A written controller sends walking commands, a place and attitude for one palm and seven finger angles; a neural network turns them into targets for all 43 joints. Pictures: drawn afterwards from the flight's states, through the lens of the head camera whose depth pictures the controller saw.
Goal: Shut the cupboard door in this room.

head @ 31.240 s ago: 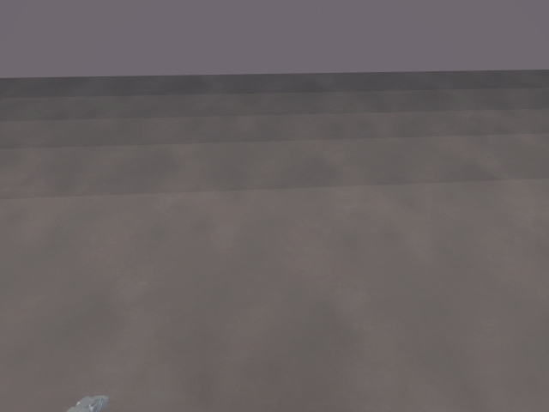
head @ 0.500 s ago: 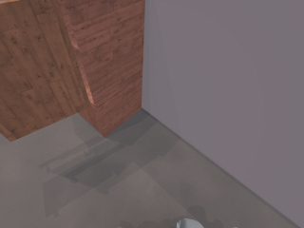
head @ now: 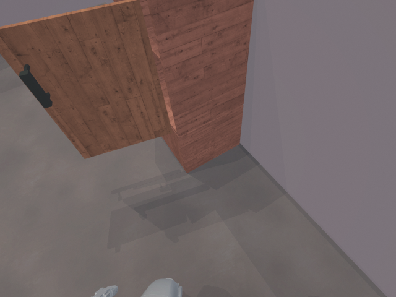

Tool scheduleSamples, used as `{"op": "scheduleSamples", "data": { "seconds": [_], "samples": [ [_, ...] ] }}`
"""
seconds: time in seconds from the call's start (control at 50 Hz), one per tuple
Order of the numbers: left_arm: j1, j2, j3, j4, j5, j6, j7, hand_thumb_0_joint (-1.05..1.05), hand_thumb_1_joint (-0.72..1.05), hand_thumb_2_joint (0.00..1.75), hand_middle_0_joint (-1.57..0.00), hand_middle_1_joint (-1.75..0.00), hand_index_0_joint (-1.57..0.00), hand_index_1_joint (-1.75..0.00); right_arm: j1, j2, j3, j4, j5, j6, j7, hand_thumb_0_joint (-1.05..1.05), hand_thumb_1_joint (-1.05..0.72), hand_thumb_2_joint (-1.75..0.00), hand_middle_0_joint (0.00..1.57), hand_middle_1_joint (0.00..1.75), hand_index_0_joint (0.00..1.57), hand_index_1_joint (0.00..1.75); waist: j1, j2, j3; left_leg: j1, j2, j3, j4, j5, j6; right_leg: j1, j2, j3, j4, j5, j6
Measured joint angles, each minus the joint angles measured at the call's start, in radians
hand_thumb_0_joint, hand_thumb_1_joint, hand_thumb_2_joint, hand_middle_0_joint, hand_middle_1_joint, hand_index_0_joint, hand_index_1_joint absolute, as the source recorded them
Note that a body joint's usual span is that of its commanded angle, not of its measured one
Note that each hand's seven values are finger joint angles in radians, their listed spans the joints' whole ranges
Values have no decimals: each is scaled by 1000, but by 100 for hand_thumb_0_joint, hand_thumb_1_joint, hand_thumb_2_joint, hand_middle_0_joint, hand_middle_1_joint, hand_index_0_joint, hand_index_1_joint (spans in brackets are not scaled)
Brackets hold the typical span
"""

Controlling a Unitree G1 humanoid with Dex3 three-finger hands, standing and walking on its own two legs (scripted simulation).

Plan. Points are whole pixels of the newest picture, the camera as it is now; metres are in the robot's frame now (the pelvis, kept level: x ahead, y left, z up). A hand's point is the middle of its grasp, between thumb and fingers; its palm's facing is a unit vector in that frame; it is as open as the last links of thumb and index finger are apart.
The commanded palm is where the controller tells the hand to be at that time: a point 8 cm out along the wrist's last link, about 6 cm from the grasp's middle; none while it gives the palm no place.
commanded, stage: turn to face it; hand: left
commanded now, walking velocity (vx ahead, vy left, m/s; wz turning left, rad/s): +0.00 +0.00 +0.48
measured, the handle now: (37, 86) +0.70 +0.53 +0.03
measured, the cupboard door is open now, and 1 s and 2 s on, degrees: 77 77 77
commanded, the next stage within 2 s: take the last steps up to it in 0.42 s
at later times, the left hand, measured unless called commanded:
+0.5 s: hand out of the picture -0.01 +0.25 -0.17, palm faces +0.26 -0.92 -0.29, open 7.4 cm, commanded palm none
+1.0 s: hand out of the picture -0.08 +0.18 -0.16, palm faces +0.42 -0.88 -0.21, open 7.4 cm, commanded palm none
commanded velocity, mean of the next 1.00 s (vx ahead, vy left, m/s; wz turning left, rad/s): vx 0.15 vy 0.04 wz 0.21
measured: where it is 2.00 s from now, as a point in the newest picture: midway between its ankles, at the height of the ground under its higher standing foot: (179, 275)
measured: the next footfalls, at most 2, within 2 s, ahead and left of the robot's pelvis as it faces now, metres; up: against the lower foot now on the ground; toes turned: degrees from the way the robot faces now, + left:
left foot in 0.22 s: +0.01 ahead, +0.15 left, +0.00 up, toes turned +13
right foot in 0.60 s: +0.07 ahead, -0.09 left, +0.00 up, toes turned +8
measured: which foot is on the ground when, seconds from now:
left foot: up 0.00-0.20, down 0.22-0.60, up 0.62-1.00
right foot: down 0.00-0.22, up 0.24-0.58, down 0.60-1.00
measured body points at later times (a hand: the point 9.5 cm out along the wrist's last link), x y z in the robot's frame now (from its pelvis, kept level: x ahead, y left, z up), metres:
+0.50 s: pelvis -0.01 +0.02 +0.00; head +0.02 +0.03 +0.45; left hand -0.02 +0.30 -0.14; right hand +0.15 -0.19 -0.15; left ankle -0.03 +0.14 -0.74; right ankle +0.02 -0.11 -0.70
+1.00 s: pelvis +0.04 +0.04 +0.01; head +0.06 +0.02 +0.46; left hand -0.10 +0.22 -0.14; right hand +0.16 -0.18 -0.15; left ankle +0.02 +0.20 -0.70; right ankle +0.03 -0.10 -0.74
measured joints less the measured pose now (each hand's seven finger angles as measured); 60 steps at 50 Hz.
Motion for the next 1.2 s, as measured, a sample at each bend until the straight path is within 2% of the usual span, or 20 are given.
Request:
{"op": "scheduleSamples", "data": {
  "seconds": [0.08, 0.16, 0.22, 0.26, 0.3, 0.38, 0.48, 0.54, 0.58, 0.6, 0.64, 0.68, 0.72, 0.78, 0.88, 1.0, 1.08, 1.1, 1.14, 1.2],
  "samples": [
    [19, 6, 0, 8, 4, -2, -5, 0, 90, 90, -21, -30, -21, -30, -20, 1, 13, 8, 2, 3, -1, 0, -91, -90, 20, 30, 20, 30, 19, -24, 10, 73, 27, 26, -162, -35, -5, 6, -29, -46, 3, -7, 5],
    [42, 31, 10, 27, 7, 1, -7, 0, 90, 90, -21, -30, -21, -30, -55, 8, 30, 3, 7, -6, -5, 0, -91, -90, 20, 30, 20, 30, 48, -43, 24, 159, 26, 65, -360, -46, 13, -2, -51, -87, 35, -25, 20],
    [70, 60, 24, 50, 1, 9, -7, 0, 90, 90, -21, -30, -21, -30, -73, 14, 42, -17, 7, -27, -6, 0, -91, -90, 20, 30, 20, 30, 59, -54, 18, 253, 20, 103, -571, 92, 40, -27, -67, -112, 109, -62, 42],
    [71, 91, 34, 72, -4, 29, -6, 0, 90, 90, -21, -30, -21, -30, -86, 33, 45, -26, 5, -46, -9, 0, -91, -90, 20, 30, 20, 30, 66, -87, 26, 250, 1, 107, -562, 85, 76, -85, -79, -50, 250, -151, 68],
    [64, 108, 38, 94, -6, 53, 2, 0, 90, 90, -20, -30, -21, -30, -85, 46, 55, -33, 5, -57, -16, 0, -91, -90, 20, 30, 20, 30, 71, -89, 25, 252, 1, 95, -554, 67, 89, -142, -47, 24, 394, -242, 87],
    [43, 114, 41, 108, -10, 59, -3, 0, 91, 90, -20, -30, -20, -30, -73, 63, 64, -25, 3, -59, -30, 0, -91, -90, 20, 30, 20, 30, 71, -67, 15, 282, 3, 61, -618, 104, 88, -207, -12, 90, 509, -196, 103],
    [20, 97, 33, 94, -11, 51, -7, 0, 91, 90, -20, -30, -20, -30, -52, 77, 68, -6, 2, -54, -28, 0, -90, -90, 20, 30, 20, 30, 62, -47, 2, 298, -4, 36, -665, 138, 82, -199, 2, 111, 409, -156, 109],
    [8, 78, 24, 87, -13, 42, -8, 0, 91, 90, -20, -30, -20, -30, -36, 81, 65, 8, 0, -49, -26, 0, -90, -90, 20, 30, 20, 30, 49, -32, -5, 288, -7, 20, -657, 140, 71, -150, 19, 105, 274, -132, 105],
    [9, 65, 17, 84, -12, 25, -9, 0, 91, 90, -20, -30, -20, -30, -21, 80, 62, 20, 2, -46, -26, 0, -90, -90, 20, 30, 20, 30, 45, -24, -16, 272, -10, 12, -627, 127, 58, -89, 31, 92, 133, -54, 101],
    [15, 57, 14, 83, -8, 12, -11, 0, 91, 90, -20, -30, -20, -30, -11, 77, 59, 25, 5, -45, -25, 0, -90, -90, 20, 30, 20, 30, 45, -18, -24, 255, -11, 8, -592, 110, 52, -60, 36, 86, 65, -24, 86],
    [21, 27, 5, 86, 0, -5, -13, 0, 91, 90, -20, -30, -20, -30, 5, 63, 49, 40, 7, -36, -24, 0, -90, -90, 20, 30, 20, 30, 42, 13, -26, 199, -14, -13, -446, -28, 56, -56, 45, 64, 73, -3, 29],
    [47, 5, 1, 83, 1, -17, -15, 0, 91, 90, -20, -30, -20, -30, 21, 53, 41, 55, 3, -23, -16, 0, -91, -90, 20, 30, 20, 30, 50, 12, -36, 129, -29, -12, -257, -65, 63, -39, 36, 59, 50, 9, 2],
    [78, -13, -2, 93, 1, -24, -15, 0, 90, 90, -20, -30, -20, -30, 35, 42, 33, 65, -3, -22, -5, 0, -91, -90, 20, 30, 20, 30, 50, 9, -45, 72, -21, 5, -120, -6, 59, -8, 28, 55, -4, 33, 1],
    [121, -30, -2, 119, 3, -34, -15, 0, 90, 90, -20, -30, -21, -30, 60, 32, 23, 74, -6, -26, 4, 0, -91, -90, 20, 30, 20, 30, 43, 3, -59, 24, 11, 22, -48, 93, 44, 33, 18, 41, -79, 62, 8],
    [176, -40, 3, 160, 8, -52, -13, 0, 90, 90, -21, -30, -21, -30, 91, 31, 19, 92, -7, -29, 9, 0, -91, -90, 20, 30, 20, 30, 50, -10, -70, 17, 60, 37, -128, 147, 26, 85, 3, 11, -153, 77, 18],
    [224, -28, 12, 207, 15, -58, -15, 0, 90, 90, -21, -30, -21, -30, 73, 51, 34, 98, -4, -44, 14, 0, -91, -90, 20, 30, 20, 30, 85, -29, -62, 87, 75, 82, -404, 106, 41, 122, -24, -18, -161, 46, 54],
    [259, -14, 20, 240, 10, -43, -15, 0, 90, 90, -20, -30, -21, -30, 47, 69, 50, 75, -1, -87, 9, 0, -91, -90, 20, 30, 20, 30, 96, -34, -62, 209, 59, 129, -628, 122, 61, 111, -43, -17, -57, -37, 89],
    [262, -9, 22, 248, 7, -35, -16, 0, 90, 90, -20, -30, -21, -30, 37, 77, 50, 70, -3, -103, 3, 0, -91, -90, 20, 30, 20, 30, 89, -40, -59, 213, 52, 134, -629, 157, 69, 82, -54, -6, 25, -80, 78],
    [246, 3, 24, 263, 5, -12, -14, 0, 90, 90, -20, -30, -20, -30, 25, 104, 55, 62, -5, -125, -10, 0, -91, -90, 20, 30, 20, 30, 83, -63, -45, 220, 42, 155, -579, 130, 82, -15, -52, 59, 264, -176, 51],
    [204, 9, 29, 265, 5, 1, -20, 0, 91, 90, -20, -30, -20, -30, 44, 118, 44, 54, 2, -143, -37, -1, -93, -90, 20, 30, 20, 30, 61, -59, -52, 281, 37, 175, -625, 110, 91, -164, -26, 83, 523, -139, 27]
  ]
}}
